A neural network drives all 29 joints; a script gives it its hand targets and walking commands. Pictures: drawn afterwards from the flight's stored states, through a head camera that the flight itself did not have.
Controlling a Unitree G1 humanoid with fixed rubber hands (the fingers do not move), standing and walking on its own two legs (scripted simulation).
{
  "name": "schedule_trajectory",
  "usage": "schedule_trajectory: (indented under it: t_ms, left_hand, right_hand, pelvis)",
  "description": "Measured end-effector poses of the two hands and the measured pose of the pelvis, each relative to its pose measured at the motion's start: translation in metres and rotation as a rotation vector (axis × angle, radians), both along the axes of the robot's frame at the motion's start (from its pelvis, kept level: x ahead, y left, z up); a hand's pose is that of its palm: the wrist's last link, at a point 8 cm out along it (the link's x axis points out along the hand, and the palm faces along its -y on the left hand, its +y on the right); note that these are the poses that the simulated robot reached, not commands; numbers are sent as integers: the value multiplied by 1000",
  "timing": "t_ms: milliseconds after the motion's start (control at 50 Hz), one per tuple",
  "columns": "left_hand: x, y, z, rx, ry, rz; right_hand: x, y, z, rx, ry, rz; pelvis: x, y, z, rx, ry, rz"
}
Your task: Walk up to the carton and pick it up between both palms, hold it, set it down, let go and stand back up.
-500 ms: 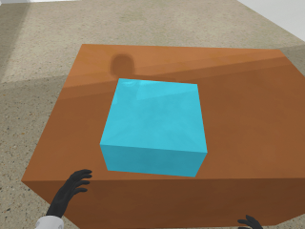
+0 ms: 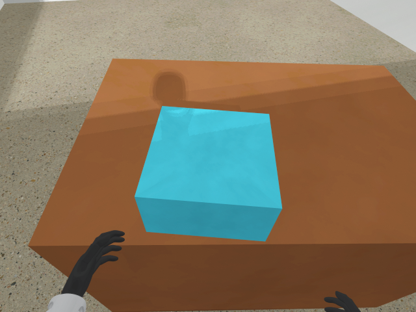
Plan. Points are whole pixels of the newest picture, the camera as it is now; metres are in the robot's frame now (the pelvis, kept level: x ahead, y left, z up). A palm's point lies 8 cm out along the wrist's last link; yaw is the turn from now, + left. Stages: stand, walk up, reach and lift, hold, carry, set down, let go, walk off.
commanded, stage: stand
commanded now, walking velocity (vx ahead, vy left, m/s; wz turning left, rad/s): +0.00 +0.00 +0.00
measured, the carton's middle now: (210, 169) +0.43 +0.01 +0.01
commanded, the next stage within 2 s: none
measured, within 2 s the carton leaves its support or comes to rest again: neither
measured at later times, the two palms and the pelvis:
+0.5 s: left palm (81, 279) +0.19 +0.23 +0.00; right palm out of the picture +0.12 -0.27 -0.08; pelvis +0.00 +0.01 +0.00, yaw +0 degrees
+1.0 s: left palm (80, 279) +0.19 +0.23 +0.00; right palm out of the picture +0.13 -0.27 -0.08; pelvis +0.00 +0.01 +0.00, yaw +0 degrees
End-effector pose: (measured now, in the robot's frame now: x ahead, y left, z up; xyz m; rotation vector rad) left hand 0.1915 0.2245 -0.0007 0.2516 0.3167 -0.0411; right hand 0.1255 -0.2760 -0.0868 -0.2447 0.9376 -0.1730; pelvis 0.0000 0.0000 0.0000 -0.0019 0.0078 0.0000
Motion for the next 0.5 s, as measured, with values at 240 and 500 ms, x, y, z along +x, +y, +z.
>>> schedule_trajectory:
  t_ms: [240,500]
  left_hand:
    - [0,2,-1,-11,-8,-16]
    - [0,3,-2,-18,-17,-19]
  right_hand:
    - [-1,5,0,-4,6,1]
    - [-1,5,2,-15,10,5]
  pelvis:
    - [0,5,-1,-7,0,1]
    - [-2,7,-1,-7,2,5]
